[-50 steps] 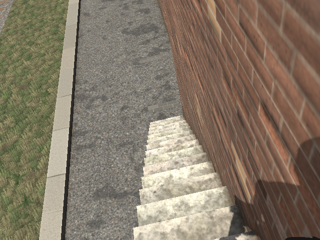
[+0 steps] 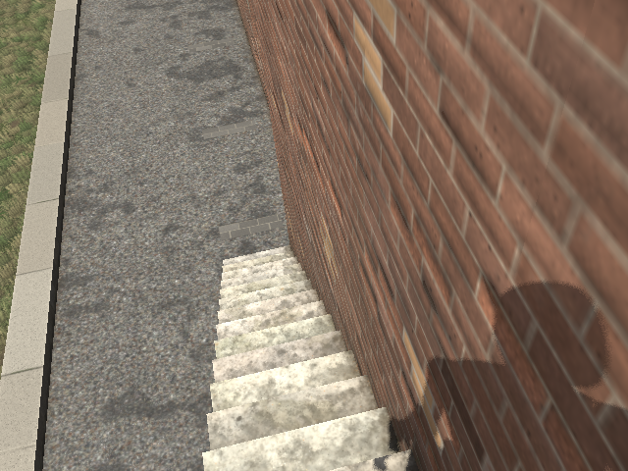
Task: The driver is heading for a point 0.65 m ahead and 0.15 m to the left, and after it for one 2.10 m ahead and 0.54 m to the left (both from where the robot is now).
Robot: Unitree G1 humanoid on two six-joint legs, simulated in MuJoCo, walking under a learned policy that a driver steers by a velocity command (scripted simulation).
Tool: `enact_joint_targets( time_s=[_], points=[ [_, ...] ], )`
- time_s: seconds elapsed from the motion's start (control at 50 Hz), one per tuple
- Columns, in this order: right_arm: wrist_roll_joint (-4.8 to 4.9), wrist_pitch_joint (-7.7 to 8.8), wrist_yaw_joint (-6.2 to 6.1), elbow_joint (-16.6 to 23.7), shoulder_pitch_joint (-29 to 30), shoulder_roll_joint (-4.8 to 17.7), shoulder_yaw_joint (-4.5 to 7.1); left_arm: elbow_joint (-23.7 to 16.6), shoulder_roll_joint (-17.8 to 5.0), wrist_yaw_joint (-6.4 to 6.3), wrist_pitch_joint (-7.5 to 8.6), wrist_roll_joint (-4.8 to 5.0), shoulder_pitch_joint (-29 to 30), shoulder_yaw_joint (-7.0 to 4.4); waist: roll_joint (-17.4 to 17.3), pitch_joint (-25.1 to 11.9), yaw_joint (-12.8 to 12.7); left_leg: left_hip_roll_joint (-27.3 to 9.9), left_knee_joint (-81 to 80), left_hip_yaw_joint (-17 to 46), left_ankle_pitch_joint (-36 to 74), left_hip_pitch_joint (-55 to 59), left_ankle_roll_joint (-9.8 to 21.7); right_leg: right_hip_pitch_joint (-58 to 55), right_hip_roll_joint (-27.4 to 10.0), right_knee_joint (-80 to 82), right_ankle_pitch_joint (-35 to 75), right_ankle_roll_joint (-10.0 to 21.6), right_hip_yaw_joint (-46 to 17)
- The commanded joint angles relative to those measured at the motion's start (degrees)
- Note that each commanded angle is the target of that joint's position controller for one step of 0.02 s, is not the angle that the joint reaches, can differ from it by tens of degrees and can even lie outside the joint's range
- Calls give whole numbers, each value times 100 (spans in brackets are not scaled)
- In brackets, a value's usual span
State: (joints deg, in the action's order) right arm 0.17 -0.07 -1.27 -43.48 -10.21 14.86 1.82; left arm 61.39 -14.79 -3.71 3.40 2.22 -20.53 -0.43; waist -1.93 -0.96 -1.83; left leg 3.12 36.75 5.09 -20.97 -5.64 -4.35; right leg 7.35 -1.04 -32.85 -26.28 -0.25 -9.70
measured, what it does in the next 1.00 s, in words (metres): goes down, turning left: right foot 0.19 m lower, then left foot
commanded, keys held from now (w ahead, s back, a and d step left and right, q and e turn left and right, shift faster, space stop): w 0.32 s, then w+q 0.68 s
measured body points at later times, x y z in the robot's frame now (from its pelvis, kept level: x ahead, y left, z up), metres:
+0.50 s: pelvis +0.12 -0.02 -0.19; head +0.11 -0.06 +0.26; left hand +0.05 +0.30 -0.29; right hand +0.20 -0.26 -0.35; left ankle -0.05 +0.15 -0.68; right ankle +0.13 -0.16 -0.93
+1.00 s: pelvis +0.22 +0.10 -0.24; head +0.24 +0.10 +0.21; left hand +0.40 +0.41 -0.30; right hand +0.17 -0.17 -0.37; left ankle +0.15 +0.20 -0.92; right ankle +0.41 +0.02 -0.91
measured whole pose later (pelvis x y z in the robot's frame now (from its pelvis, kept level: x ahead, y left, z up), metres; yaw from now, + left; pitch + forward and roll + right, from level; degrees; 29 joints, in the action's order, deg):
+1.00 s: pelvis +0.22 +0.10 -0.24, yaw +16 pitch -1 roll +1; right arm 1.0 0.5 -4.8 -56.2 -32.0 11.5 3.1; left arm 40.6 -17.6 -2.9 1.5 -1.8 0.5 -3.5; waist 1.9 2.9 6.4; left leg 8.7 54.7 8.9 -33.6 -19.1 2.2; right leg 39.7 0.3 -53.2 11.8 -2.3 -4.4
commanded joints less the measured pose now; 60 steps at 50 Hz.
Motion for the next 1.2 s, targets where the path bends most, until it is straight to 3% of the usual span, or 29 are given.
enact_joint_targets(
  time_s=[0.02, 0.1, 0.16, 0.2, 0.24, 0.28, 0.34, 0.4, 0.44, 0.48, 0.5, 0.54, 0.56, 0.62, 0.64, 0.68, 0.72, 0.76, 0.78, 0.8, 0.82, 0.9, 0.92, 0.98, 1.04, 1.08, 1.14, 1.16, 1.2],
  points=[
    [-33, 96, 63, 579, 398, 362, 62, -276, -1027, -86, 136, 3, 51, -168, 156, -89, 128, -185, -769, 113, 3619, 290, 100, -22, -320, 85, 5058, 642, -98],
    [-104, -153, -3, 421, -706, 576, 194, -636, -1092, -49, 249, -15, 1370, -159, 147, -226, 1066, -561, -1626, 504, 5182, 2518, 356, 1972, -190, -1302, 5430, 341, 304],
    [-128, -230, 4, 333, -545, 503, 144, -609, -740, 143, 273, 46, 968, -87, -616, 370, 412, -1706, -1555, 894, 6321, 2555, 1295, 3650, -373, -2259, -30, 47, 370],
    [-175, -231, 21, 466, -30, 542, 195, -591, -573, 289, 261, -48, 787, -40, -46, 188, 62, -1377, -1611, 444, 5445, 1754, 1208, 2802, -466, -1632, 512, 59, 624],
    [67, 0, -90, 426, -187, 654, 342, -559, -850, 434, 409, -51, 536, -189, -379, 397, -43, -1161, -1299, 497, 3844, 2049, 1096, 3402, -804, -595, 2216, 5, 381],
    [278, 132, -113, 315, -35, 702, 386, -484, -609, 526, 464, -387, 528, -145, 151, 298, -57, -376, -821, -20, 2423, 533, 812, 1325, -595, 1107, 5225, 33, 601],
    [152, -53, -44, -123, 508, 304, 294, -10, -1053, 368, 196, -163, -1006, -445, -762, -60, -525, -147, 875, 444, 1325, -702, 760, -833, -703, 941, 5817, -92, 375],
    [144, -169, 68, -285, 189, -121, 118, 237, -1214, 343, 159, -379, -1963, -548, 139, 164, -744, 427, 3997, 420, 16, -1172, 315, -1457, -1074, 1106, 7175, -142, 452],
    [203, -191, 107, -212, -939, -528, 105, 564, -1862, 435, 276, -491, -2277, -615, 2379, 230, -103, 668, 6634, 294, -3811, -2601, -144, -1687, -2044, -393, 8728, 500, -87],
    [203, -186, 85, -285, -990, 10, 209, 346, -1733, 409, 278, -79, -2208, -651, 2241, 382, -432, 89, 7626, 561, -3146, -3968, -74, -1172, -2410, -413, 6775, 952, -531],
    [337, -238, 61, -407, -1122, 368, 345, 81, -1603, 432, 226, -180, -1738, -576, 1059, 214, -143, -48, 6910, 759, -1794, -3317, 44, -267, -2135, -226, 5238, 779, -194],
    [568, -551, -55, 145, -87, 144, 210, 7, -1760, 243, 229, -224, -1349, -645, 1466, 935, -286, -694, 6167, 1197, -817, -4600, 105, 765, -3606, 814, 1861, 1595, -2672],
    [570, -719, -82, 183, 38, 467, 246, -343, -1473, 102, 181, -432, -800, -490, 554, 1266, -214, -636, 5073, 1512, 323, -3902, 87, 1824, -3327, 987, 976, 1483, -2017],
    [93, -763, -123, -11, -335, 147, 162, -757, -1605, -57, 51, -602, 305, -403, 1936, 1209, 277, 17, 4915, -216, 1329, -1274, -288, 3963, -2416, 1355, -86, 982, -82],
    [164, -728, -193, -223, -773, 138, 184, -824, -1536, 29, 67, -546, 440, -382, 2360, 1184, 468, -13, 5175, -311, 1047, -1097, -364, 4167, -2369, 1252, -159, 870, 450],
    [123, -631, -306, -301, -660, 497, 325, -878, -1014, 199, 206, -270, 358, -284, 2033, 1467, 313, -198, 4788, -283, 826, -1795, -150, 3750, -2312, 777, -1007, 672, 790],
    [129, -473, -150, -751, -1597, 154, 272, -619, -966, 155, -26, -288, 256, -386, 1524, 1080, 737, -197, 2551, -1028, 859, -657, 137, 3454, -1581, -498, -1115, 51, 1847],
    [-53, -195, 51, -1493, -3241, 415, 462, -542, -1090, -46, -168, -328, 397, -501, -111, 948, 1539, 382, 724, -845, 943, 645, 545, 4010, -1034, -4596, -817, -18, 1994],
    [172, 69, 236, -1330, -3099, 861, 443, -1139, -645, -234, -113, -352, 574, -404, -1627, 1515, 1184, -23, -123, 1850, 2316, 460, 1176, 5597, -420, -6888, -1684, 0, 1324],
    [134, 396, 374, -1065, -2715, 1691, 586, -1929, -344, -249, 123, -122, 675, -368, -2880, 1068, 793, -962, -2054, 5532, 1901, -137, 1776, 6093, 65, -6771, -1236, 206, 223],
    [115, 544, 312, -1099, -3004, 1282, 491, -2231, -557, -191, 215, 52, 1873, -391, -1341, 1701, 1170, -1313, -2111, 5419, 400, -724, 1361, 6749, -167, -6623, -1048, 105, 338],
    [-357, 93, -113, -565, -691, 760, 343, -1761, -794, -224, -266, -95, 835, -496, -932, 359, -93, -1228, -524, 3873, 573, -1839, 1811, 3981, -279, -4594, 1426, -164, 5],
    [-192, 144, -224, -545, -929, 339, 232, -1786, -940, -114, -246, -169, 743, -531, -479, 585, -114, -689, 60, 3078, -302, -1978, 1730, 3910, -295, -3537, 3071, -261, -9],
    [252, 223, -536, -543, -885, 392, 216, -2209, -260, 192, -218, -562, 1366, -295, 101, 539, -113, 49, 53, 1758, -662, -3511, 1380, 1133, 236, -891, 4958, -219, 654],
    [212, 323, -522, -760, -1191, 319, 207, -2328, -531, 316, -152, -115, 1487, -498, -254, 488, -56, -25, 515, 1955, -822, -3060, 1173, 107, 182, -168, 5324, -260, 401],
    [209, 294, -384, -682, -1031, 127, 175, -1891, -709, 372, -112, -131, 673, -596, -458, 211, -197, -126, 1681, 1895, -128, -1917, 1126, 150, -290, 402, 5177, -80, 118],
    [340, 173, -154, -771, -912, 5, 163, -977, -759, 451, -51, 22, -1268, -734, 868, 259, -945, 550, 5381, 697, -704, -2751, 640, -1166, -960, 1785, 5524, 369, 150],
    [359, 176, -98, -975, -1285, -90, 93, -826, -118, 460, -54, -203, -1409, -518, 713, 477, -897, 898, 6041, 326, -1432, -3331, 700, -1375, -991, 2026, 5189, 574, 584],
    [371, 352, -35, -804, -2375, -527, 90, -451, -440, 458, 170, -227, -1614, -424, 2234, 229, 171, 440, 6525, 466, -2004, -5303, 939, -2489, -1512, -591, 7496, 939, 169]
  ],
)
Velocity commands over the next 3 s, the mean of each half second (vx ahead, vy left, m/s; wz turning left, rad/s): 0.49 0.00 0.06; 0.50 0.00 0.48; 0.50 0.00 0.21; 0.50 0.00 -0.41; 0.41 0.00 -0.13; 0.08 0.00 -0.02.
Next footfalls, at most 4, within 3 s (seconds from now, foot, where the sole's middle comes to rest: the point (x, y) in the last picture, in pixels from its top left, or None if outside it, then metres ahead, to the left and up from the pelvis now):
0.42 right None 0.17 -0.16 -0.96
0.76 left None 0.19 0.21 -0.96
1.16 right None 0.39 0.01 -1.15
1.38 left None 0.42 0.30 -1.15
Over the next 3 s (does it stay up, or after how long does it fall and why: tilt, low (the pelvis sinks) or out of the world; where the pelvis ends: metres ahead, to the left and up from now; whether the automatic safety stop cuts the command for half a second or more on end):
stays up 0.85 0.31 -0.76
